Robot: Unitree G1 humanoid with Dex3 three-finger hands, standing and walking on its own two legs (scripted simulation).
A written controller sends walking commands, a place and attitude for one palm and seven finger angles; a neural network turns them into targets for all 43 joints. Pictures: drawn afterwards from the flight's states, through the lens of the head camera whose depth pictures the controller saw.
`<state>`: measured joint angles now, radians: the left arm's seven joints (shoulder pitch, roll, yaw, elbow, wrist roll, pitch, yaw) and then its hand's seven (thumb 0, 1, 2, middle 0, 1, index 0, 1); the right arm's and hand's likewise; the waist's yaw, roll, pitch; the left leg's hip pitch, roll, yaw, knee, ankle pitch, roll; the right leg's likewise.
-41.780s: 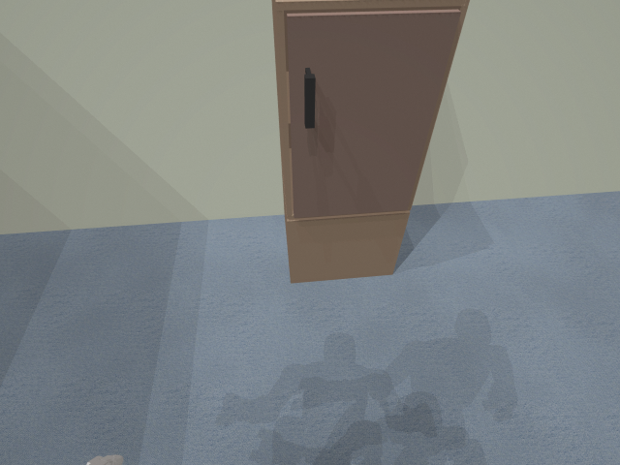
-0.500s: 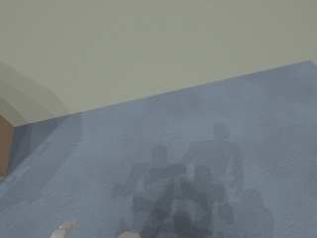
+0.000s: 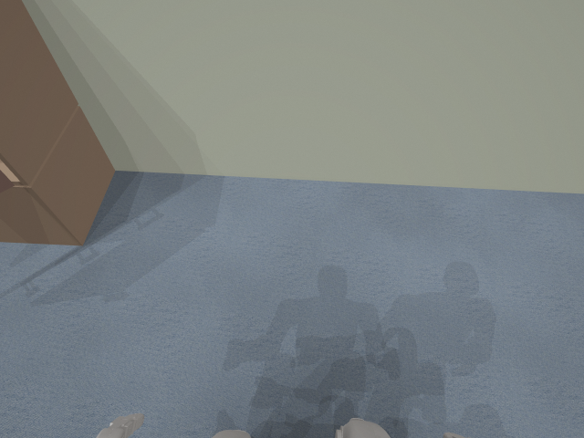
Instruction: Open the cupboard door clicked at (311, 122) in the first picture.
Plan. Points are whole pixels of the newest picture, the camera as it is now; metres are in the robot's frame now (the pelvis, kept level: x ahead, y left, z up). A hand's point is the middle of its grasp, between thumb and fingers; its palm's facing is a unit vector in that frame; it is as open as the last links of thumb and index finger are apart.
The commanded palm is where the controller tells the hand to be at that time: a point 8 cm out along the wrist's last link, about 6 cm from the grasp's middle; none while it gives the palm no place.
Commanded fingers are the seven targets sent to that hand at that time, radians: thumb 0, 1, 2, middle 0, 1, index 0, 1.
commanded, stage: turn to face it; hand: left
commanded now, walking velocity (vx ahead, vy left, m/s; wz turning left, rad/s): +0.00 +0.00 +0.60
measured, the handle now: out of the picture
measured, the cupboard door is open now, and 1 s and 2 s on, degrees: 47 47 47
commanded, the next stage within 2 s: take the last steps up to it in 1.18 s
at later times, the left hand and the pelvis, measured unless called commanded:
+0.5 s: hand out of the picture +0.02 +0.20 -0.18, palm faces +0.34 -0.91 -0.23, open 7.4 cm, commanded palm none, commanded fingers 0.00 0.90 0.90 -0.20 -0.30 -0.20 -0.30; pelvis +0.02 -0.02 -0.01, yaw +19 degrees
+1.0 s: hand out of the picture +0.00 +0.15 -0.17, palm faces +0.58 -0.78 -0.21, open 7.4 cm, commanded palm none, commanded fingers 0.00 0.90 0.90 -0.20 -0.30 -0.20 -0.30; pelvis +0.06 -0.04 +0.00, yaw +36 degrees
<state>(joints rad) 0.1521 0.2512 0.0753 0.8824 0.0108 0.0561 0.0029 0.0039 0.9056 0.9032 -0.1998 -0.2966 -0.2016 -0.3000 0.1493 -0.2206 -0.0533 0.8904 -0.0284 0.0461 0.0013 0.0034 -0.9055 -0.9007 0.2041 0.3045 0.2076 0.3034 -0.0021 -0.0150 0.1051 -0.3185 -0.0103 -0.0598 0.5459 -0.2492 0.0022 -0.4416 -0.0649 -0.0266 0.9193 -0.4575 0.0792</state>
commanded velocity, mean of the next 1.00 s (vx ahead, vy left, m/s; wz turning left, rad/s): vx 0.00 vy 0.00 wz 0.54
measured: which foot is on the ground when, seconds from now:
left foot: down 0.00-0.08, up 0.10-0.38, down 0.40-0.74, up 0.76-1.00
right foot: up 0.00-0.08, down 0.10-0.40, up 0.42-0.72, down 0.74-1.00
